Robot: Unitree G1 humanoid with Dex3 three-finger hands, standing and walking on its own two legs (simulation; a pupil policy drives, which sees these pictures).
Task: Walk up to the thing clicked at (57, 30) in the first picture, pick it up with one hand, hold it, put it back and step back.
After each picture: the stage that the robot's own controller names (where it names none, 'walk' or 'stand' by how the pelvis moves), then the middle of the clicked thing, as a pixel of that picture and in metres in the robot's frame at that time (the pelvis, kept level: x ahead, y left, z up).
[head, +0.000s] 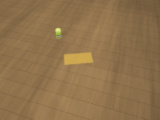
stand; (58, 33) +1.62 +0.31 -0.72
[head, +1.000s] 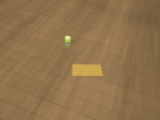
walk; (67, 41) +1.50 +0.13 -0.70
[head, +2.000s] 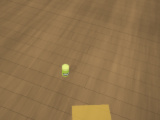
walk; (65, 70) +0.94 +0.12 -0.70
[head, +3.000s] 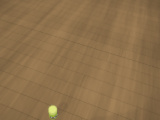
walk; (53, 112) +0.56 +0.18 -0.71
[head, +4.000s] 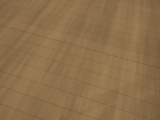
stand; out of the picture +0.36 +0.18 -0.71
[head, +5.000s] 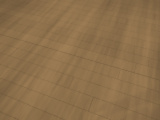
stand; out of the picture +0.32 +0.19 -0.72
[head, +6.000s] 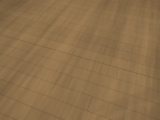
stand; out of the picture +0.31 +0.19 -0.72
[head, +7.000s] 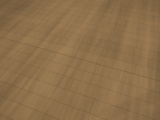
stand; out of the picture +0.31 +0.18 -0.72
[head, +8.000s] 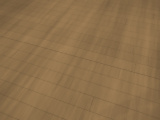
stand; out of the picture +0.33 +0.19 -0.73
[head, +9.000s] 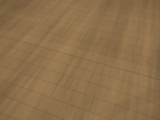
stand; out of the picture +0.32 +0.19 -0.73
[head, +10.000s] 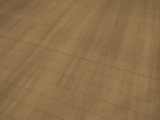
stand; out of the picture +0.32 +0.18 -0.73
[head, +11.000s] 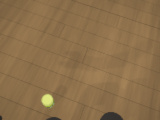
go down; (48, 101) +0.38 +0.18 -0.54
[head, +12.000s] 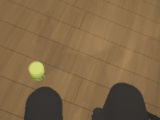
go down; (37, 71) +0.44 +0.18 -0.33
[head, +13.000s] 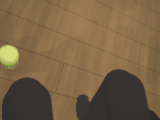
close in; (9, 58) +0.43 +0.20 -0.27
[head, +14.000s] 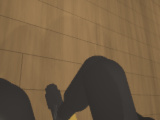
close; out of the picture +0.43 +0.23 -0.23
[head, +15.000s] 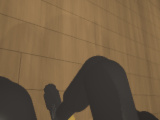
close; out of the picture +0.42 +0.24 -0.23
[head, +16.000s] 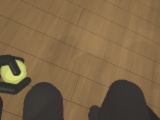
lift; (15, 76) +0.34 +0.23 -0.10
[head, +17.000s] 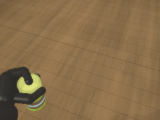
hold; (32, 92) +0.32 +0.17 +0.04
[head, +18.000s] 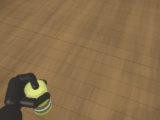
hold; (39, 97) +0.31 +0.16 -0.01
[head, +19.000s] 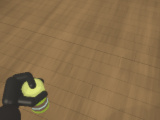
crouch; (36, 96) +0.32 +0.17 -0.01
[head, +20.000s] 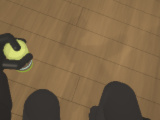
crouch; (19, 57) +0.43 +0.18 -0.11
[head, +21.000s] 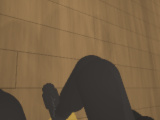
lower; out of the picture +0.45 +0.25 -0.23
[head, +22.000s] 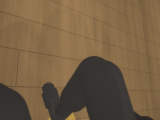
lower; out of the picture +0.44 +0.26 -0.24
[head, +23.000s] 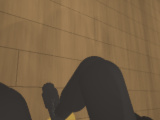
lower; out of the picture +0.44 +0.26 -0.24
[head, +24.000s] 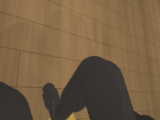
lower; out of the picture +0.44 +0.25 -0.24
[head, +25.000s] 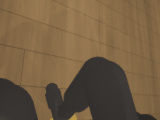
loosen; out of the picture +0.43 +0.24 -0.24
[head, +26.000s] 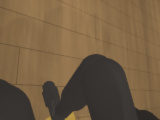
withdraw; out of the picture +0.42 +0.24 -0.24
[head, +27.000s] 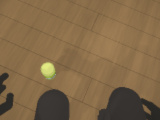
walk; (48, 71) +0.44 +0.17 -0.38
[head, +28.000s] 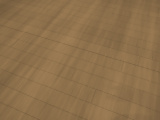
stand; out of the picture +0.35 +0.16 -0.66
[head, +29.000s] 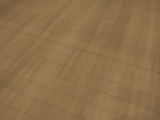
stand; out of the picture +0.36 +0.17 -0.67
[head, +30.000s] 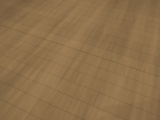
stand; out of the picture +0.36 +0.16 -0.70
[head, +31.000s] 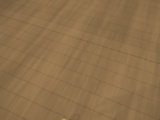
walk; out of the picture +0.38 +0.15 -0.71
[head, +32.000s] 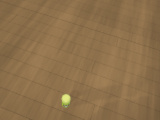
walk; (66, 100) +0.53 +0.08 -0.71
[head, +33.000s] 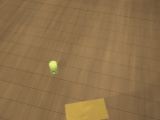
walk; (53, 67) +0.82 +0.27 -0.68
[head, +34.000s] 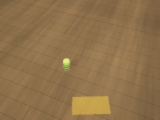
stand; (66, 64) +1.02 +0.18 -0.71
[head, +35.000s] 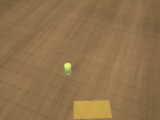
stand; (67, 68) +1.02 +0.17 -0.72
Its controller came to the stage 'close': yes
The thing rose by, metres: 0.70
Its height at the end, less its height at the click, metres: +0.00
